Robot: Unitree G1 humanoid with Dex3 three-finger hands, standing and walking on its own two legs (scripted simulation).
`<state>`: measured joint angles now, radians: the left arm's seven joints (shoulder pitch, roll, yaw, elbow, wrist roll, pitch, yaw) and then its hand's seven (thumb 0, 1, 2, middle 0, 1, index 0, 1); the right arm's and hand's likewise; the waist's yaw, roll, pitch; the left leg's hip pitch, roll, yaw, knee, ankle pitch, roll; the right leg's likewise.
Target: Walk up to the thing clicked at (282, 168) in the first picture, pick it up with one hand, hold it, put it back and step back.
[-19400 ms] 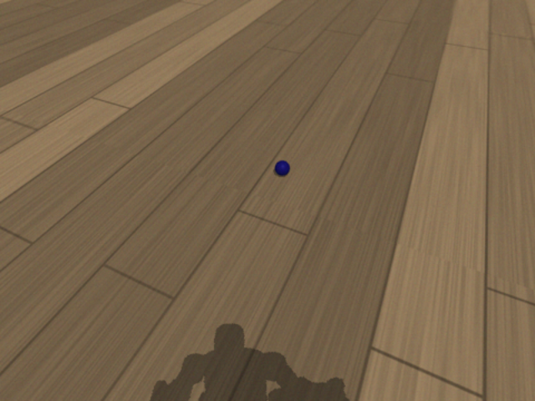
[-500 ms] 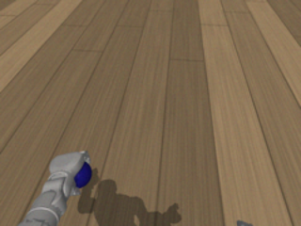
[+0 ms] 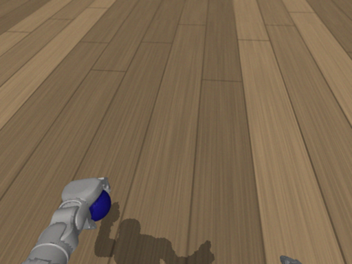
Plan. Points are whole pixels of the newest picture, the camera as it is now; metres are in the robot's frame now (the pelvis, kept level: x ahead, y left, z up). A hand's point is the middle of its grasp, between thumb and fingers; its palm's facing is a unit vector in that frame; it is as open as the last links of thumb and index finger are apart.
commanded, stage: hold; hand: left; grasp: from above
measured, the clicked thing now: (94, 204) +0.32 +0.22 -0.07
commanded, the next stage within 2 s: crouch in 1.40 s
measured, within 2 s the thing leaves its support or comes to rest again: neither
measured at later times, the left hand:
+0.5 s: hand (87, 214) +0.28 +0.22 -0.04, palm faces -0.46 -0.07 -0.89, open 10.7 cm
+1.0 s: hand (86, 215) +0.27 +0.21 -0.02, palm faces -0.45 -0.07 -0.89, open 10.7 cm
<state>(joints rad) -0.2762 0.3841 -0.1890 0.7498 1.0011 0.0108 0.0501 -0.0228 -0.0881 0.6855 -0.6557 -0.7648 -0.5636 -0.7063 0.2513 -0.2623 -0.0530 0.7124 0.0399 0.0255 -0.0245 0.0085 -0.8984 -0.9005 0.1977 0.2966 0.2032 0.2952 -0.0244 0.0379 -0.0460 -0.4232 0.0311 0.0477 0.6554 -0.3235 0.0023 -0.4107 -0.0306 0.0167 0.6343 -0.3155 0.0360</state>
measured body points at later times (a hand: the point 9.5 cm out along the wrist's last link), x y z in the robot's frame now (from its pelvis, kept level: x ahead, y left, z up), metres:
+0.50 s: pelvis -0.01 +0.00 +0.01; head +0.00 -0.02 +0.46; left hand +0.30 +0.22 +0.01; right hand +0.12 -0.27 -0.11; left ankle +0.00 +0.12 -0.72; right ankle +0.00 -0.14 -0.72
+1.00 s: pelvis -0.02 -0.01 +0.01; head -0.01 -0.03 +0.46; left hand +0.29 +0.21 +0.03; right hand +0.13 -0.26 -0.10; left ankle +0.00 +0.12 -0.72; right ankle +0.00 -0.14 -0.72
